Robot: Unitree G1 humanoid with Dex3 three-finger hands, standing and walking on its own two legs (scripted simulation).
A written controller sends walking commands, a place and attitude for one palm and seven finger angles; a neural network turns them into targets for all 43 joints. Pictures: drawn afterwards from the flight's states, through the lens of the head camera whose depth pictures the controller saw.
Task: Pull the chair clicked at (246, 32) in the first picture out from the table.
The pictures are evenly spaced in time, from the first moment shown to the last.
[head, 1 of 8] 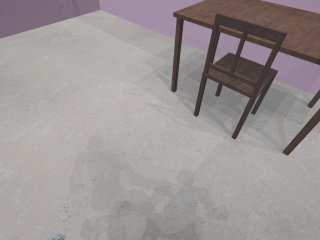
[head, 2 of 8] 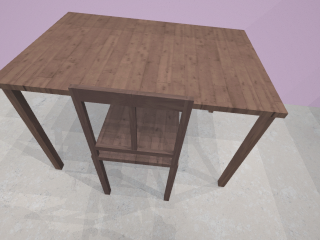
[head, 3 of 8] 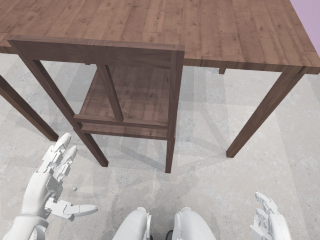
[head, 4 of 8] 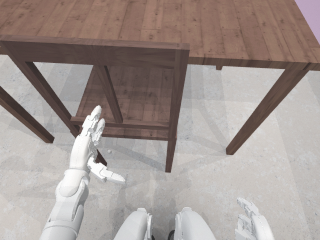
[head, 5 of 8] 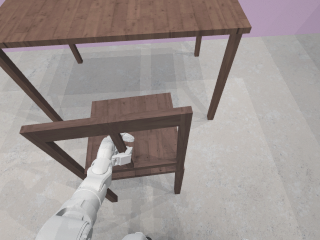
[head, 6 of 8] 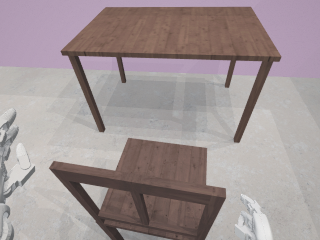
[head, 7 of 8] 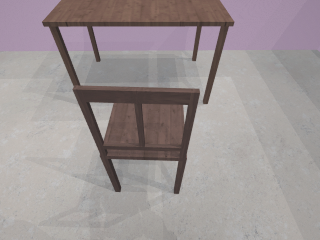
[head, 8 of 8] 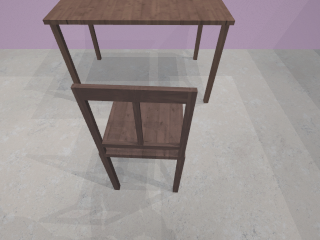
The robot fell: no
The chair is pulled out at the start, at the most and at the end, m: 0.00 0.69 0.68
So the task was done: yes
